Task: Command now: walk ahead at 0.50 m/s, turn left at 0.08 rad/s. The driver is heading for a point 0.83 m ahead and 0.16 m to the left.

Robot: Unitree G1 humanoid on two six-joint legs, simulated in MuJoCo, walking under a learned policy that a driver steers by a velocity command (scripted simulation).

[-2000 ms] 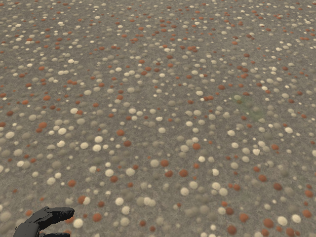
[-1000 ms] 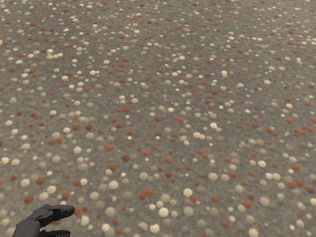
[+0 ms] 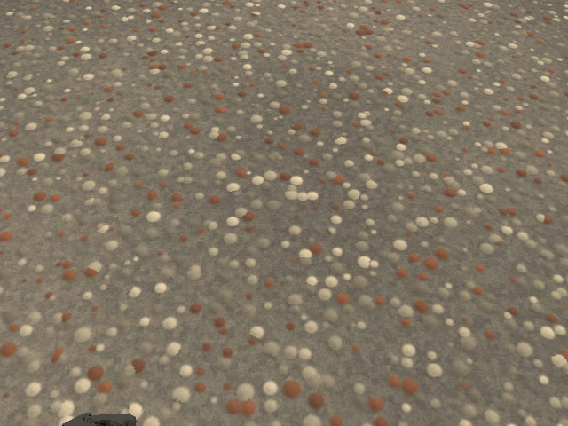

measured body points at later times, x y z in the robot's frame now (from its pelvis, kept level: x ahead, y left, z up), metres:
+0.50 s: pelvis +0.29 -0.02 +0.01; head +0.32 -0.02 +0.45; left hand +0.30 +0.26 -0.12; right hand +0.50 -0.26 -0.09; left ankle +0.48 +0.13 -0.70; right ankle +0.19 -0.13 -0.74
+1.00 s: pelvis +0.57 +0.02 +0.01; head +0.60 +0.02 +0.46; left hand +0.78 +0.26 -0.09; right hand +0.58 -0.26 -0.12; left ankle +0.49 +0.11 -0.74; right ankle +0.76 -0.14 -0.69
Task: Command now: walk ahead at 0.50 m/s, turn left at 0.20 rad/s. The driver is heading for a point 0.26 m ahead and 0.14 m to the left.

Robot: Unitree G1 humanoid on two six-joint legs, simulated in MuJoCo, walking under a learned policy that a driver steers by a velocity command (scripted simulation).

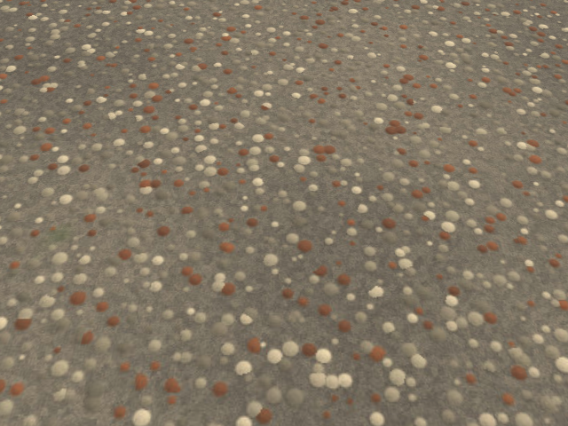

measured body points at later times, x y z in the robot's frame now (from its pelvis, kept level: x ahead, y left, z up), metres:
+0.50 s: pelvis +0.22 -0.02 +0.00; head +0.23 -0.01 +0.44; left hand +0.25 +0.25 -0.14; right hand +0.40 -0.27 -0.12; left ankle +0.28 +0.11 -0.74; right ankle +0.21 -0.14 -0.74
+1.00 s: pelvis +0.25 +0.00 -0.01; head +0.27 +0.01 +0.44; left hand +0.26 +0.27 -0.15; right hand +0.41 -0.24 -0.14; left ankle +0.28 +0.11 -0.74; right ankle +0.21 -0.14 -0.74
